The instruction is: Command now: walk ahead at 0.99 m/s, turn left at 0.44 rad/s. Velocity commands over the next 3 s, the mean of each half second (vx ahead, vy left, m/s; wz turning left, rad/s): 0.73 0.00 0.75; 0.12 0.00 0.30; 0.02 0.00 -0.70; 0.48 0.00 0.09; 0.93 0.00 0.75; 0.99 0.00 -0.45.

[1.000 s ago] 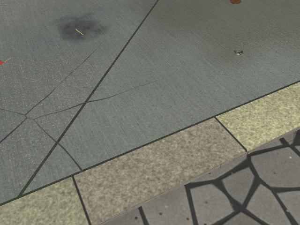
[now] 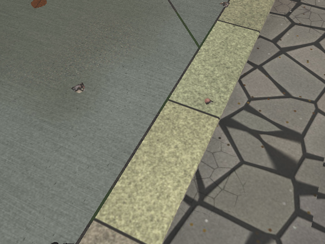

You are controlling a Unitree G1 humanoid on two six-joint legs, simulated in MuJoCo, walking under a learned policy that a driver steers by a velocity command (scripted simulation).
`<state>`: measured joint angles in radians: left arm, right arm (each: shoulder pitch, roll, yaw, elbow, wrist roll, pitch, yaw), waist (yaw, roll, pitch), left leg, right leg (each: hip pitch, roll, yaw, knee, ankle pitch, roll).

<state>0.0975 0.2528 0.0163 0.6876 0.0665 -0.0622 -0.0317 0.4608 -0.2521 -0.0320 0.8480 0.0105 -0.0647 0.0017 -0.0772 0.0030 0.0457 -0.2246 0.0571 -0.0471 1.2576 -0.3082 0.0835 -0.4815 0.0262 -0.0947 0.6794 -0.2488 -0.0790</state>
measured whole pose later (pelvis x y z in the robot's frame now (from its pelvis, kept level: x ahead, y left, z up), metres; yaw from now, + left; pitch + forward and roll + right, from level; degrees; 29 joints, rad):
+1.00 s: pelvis +0.61 +0.07 +0.06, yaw +32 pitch +0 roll +1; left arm 0.24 0.27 0.01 0.70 0.00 0.01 0.00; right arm 0.20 -0.28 -0.03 0.71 -0.04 0.03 -0.03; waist 0.01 0.01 0.06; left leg -0.35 -0.17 -0.08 1.02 -0.51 0.01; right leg -0.37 0.07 0.06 0.51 -0.15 -0.06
